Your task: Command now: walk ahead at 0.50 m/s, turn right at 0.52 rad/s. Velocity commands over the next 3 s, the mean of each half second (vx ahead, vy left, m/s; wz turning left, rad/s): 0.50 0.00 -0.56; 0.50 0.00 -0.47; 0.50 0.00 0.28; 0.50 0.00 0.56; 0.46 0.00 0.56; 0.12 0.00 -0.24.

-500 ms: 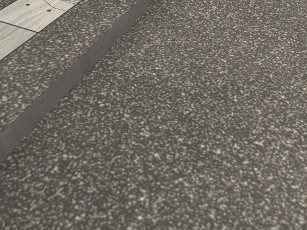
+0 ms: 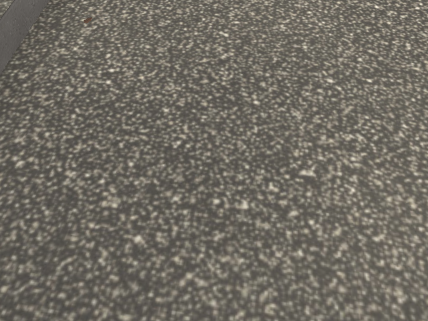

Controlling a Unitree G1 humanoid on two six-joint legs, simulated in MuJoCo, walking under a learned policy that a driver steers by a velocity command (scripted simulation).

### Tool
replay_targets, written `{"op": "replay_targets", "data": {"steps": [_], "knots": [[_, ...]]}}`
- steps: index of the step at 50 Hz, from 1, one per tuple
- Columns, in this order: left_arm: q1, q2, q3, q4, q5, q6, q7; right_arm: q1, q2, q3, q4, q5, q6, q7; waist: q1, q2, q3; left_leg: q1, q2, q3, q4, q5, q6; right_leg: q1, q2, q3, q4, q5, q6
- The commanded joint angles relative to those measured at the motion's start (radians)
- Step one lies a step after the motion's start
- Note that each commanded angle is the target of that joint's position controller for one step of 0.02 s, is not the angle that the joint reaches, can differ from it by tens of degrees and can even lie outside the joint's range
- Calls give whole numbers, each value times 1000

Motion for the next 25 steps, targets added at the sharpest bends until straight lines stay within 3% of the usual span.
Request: {"op": "replay_targets", "data": {"steps": [1, 2, 3, 5, 7, 9, 10, 12, 13, 14, 15, 16, 17, 18, 19, 20, 22, 25], "knots": [[130, 163, 32, -9, -6, -34, 13, -80, -134, -27, -139, -27, 2, 18, 1, 90, -57, -195, 102, -53, -421, 196, -28, 106, -423, 467, -265, 339, -232], [104, 190, 37, -8, -10, -41, 7, -120, -107, -18, -166, -24, 5, 24, -9, 59, -25, -53, 82, -6, -631, 270, -43, -43, -324, 363, -312, 387, -202], [77, 197, 37, -11, -3, -46, 5, -120, -85, -12, -165, -25, 0, 28, -21, 1, -32, 49, 61, 12, -742, 354, -52, -95, -269, 301, -298, 511, -185], [56, 165, 37, -21, -13, -47, -10, -104, -72, -8, -153, 4, -13, 37, -16, -87, -111, 194, 31, 15, -925, 534, -41, -71, -220, 227, -264, 590, -141], [101, 153, 40, -16, -33, -38, -16, -177, -88, -15, -160, 12, -15, 36, 28, -80, -119, 181, 14, 11, -1027, 626, -37, 32, -221, 258, -239, 508, -111], [164, 155, 43, -9, -29, -22, -13, -275, -97, -20, -191, 14, -12, 34, 76, -58, -96, 147, 3, 7, -1091, 590, -38, 112, -242, 326, -213, 401, -93], [188, 162, 47, -5, -18, -15, -12, -307, -103, -23, -204, 9, -13, 34, 86, -58, -75, 143, -6, 3, -1128, 540, -36, 139, -250, 362, -196, 346, -85], [198, 185, 53, -9, 2, -5, -5, -282, -123, -34, -201, 5, -21, 38, 66, -54, -56, 214, -35, -11, -1217, 422, -24, 160, -255, 425, -132, 255, -72], [186, 195, 55, -15, 6, -7, -2, -203, -137, -42, -177, 2, -33, 35, 20, -38, -75, 332, -47, -15, -1279, 374, -9, 127, -226, 423, -52, 220, -58], [180, 164, 45, -31, 3, -20, -5, -79, -192, -59, -154, -10, -50, 25, -37, 38, -146, 510, 56, -128, -1330, 296, 33, 56, -167, 366, 136, 165, -30], [212, 93, 28, -62, -19, -32, -7, 40, -281, -80, -153, -18, -50, 8, -64, 182, -282, 748, 305, -414, -1400, 161, 106, -103, -59, 199, 414, -106, 11], [238, 125, 33, -86, -11, -22, -5, 41, -308, -99, -131, -1, -25, 2, -28, 307, -316, 779, 424, -735, -1492, 50, 199, -299, -12, 93, 571, -433, 18], [202, 174, 40, -61, 14, -3, -3, -15, -218, -83, -150, 4, -14, 5, -14, 110, -190, 681, 388, -649, -1484, -48, 192, -359, -109, 103, 660, -373, 21], [142, 158, 39, -65, 19, 2, -16, -61, -158, -70, -156, 7, -12, 10, -15, 35, -104, 579, 332, -521, -1507, 5, 173, -353, -136, 96, 667, -289, 29], [123, 132, 34, -70, 19, 9, -27, -101, -130, -63, -157, 4, -11, 14, 11, 43, -54, 494, 292, -401, -1542, 131, 149, -325, -167, 93, 634, -235, 40], [115, 130, 36, -72, 29, 15, -32, -104, -119, -61, -148, 7, -17, 12, 22, 85, -23, 449, 259, -300, -1558, 260, 135, -302, -190, 86, 606, -203, 51], [109, 116, 32, -71, 31, 29, -39, -78, -126, -66, -127, 15, -36, 15, 36, 101, -43, 425, 228, -183, -1572, 461, 131, -264, -195, 68, 611, -140, 69], [34, 107, 27, -103, 22, 39, -48, -56, -139, -77, -106, 25, -52, 20, 46, 76, -63, 458, 231, -69, -1595, 603, 142, -304, -207, 61, 565, -51, 90]]}}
